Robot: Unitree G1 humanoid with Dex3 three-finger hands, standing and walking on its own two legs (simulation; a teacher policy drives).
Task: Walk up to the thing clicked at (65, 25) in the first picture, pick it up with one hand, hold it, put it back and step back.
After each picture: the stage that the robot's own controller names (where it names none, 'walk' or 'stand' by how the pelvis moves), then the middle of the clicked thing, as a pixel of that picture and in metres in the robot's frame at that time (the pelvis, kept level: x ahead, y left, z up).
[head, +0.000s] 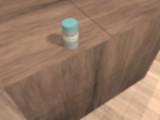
stand; (70, 34) +0.56 +0.07 +0.06
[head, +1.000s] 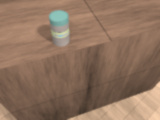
walk; (60, 29) +0.51 +0.11 +0.10
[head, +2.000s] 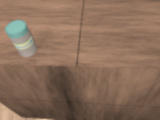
stand; (22, 39) +0.45 +0.26 +0.09
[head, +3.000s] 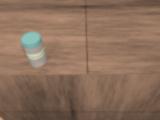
walk; (34, 50) +0.45 +0.19 +0.08
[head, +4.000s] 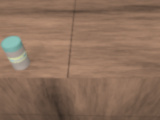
stand; (16, 53) +0.44 +0.27 +0.07
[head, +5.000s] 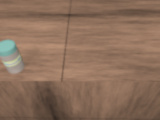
stand; (11, 57) +0.44 +0.29 +0.06
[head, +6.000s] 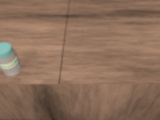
stand; (7, 59) +0.43 +0.30 +0.06
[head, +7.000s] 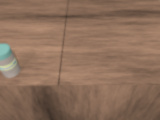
stand; (6, 61) +0.42 +0.30 +0.06
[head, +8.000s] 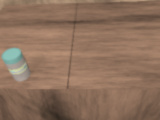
rise first; (17, 65) +0.41 +0.29 +0.06
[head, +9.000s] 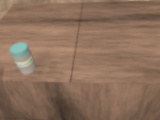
go down; (23, 58) +0.44 +0.28 +0.07
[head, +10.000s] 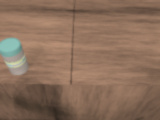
go down; (14, 57) +0.41 +0.25 +0.08
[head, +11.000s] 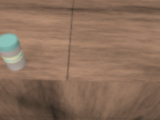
approach; (12, 53) +0.43 +0.26 +0.08
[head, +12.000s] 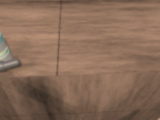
close; out of the picture +0.43 +0.28 +0.10
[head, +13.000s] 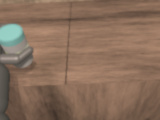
lift; (16, 47) +0.37 +0.21 +0.20
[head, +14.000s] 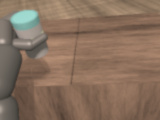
lift; (31, 35) +0.33 +0.16 +0.29
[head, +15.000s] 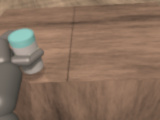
hold; (27, 52) +0.35 +0.18 +0.20
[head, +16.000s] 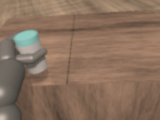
hold; (32, 52) +0.35 +0.18 +0.21
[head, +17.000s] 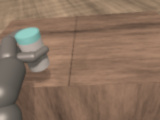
hold; (33, 50) +0.35 +0.17 +0.23
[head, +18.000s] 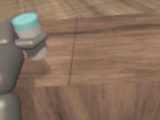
hold; (31, 37) +0.35 +0.16 +0.27
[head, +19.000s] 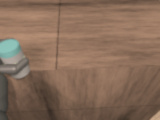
lower; (14, 59) +0.40 +0.23 +0.09
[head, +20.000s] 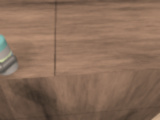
lower; (1, 55) +0.40 +0.26 +0.11
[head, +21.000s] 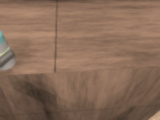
lower; out of the picture +0.42 +0.26 +0.11
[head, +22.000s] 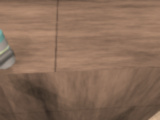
lower; out of the picture +0.42 +0.27 +0.11
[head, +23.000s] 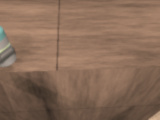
lower; out of the picture +0.43 +0.26 +0.11
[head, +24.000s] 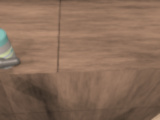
open; (1, 49) +0.42 +0.26 +0.11
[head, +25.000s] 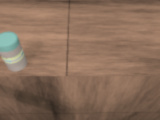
sink last; (12, 52) +0.41 +0.25 +0.10
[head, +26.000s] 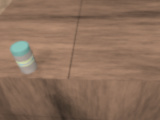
stand; (24, 57) +0.43 +0.27 +0.07
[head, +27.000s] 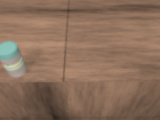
stand; (12, 60) +0.40 +0.26 +0.07
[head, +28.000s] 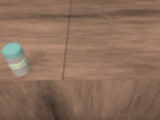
stand; (16, 60) +0.43 +0.27 +0.06
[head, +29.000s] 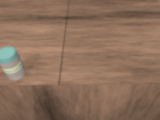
stand; (11, 64) +0.41 +0.28 +0.06
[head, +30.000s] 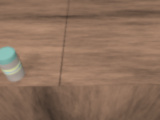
stand; (10, 64) +0.40 +0.28 +0.06
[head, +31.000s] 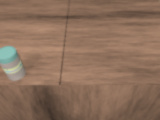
stand; (11, 64) +0.41 +0.28 +0.06
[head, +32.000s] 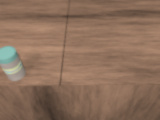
stand; (11, 64) +0.40 +0.28 +0.06
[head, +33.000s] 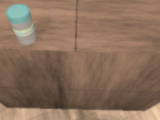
walk; (22, 25) +0.48 +0.21 +0.09
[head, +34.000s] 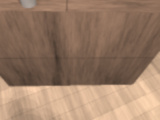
walk; out of the picture +0.70 +0.27 +0.08
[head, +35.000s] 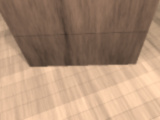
stand; out of the picture +1.03 +0.31 +0.08
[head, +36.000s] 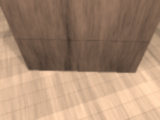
stand; out of the picture +1.01 +0.24 +0.07
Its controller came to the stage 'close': yes
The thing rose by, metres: 0.22
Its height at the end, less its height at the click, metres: +0.00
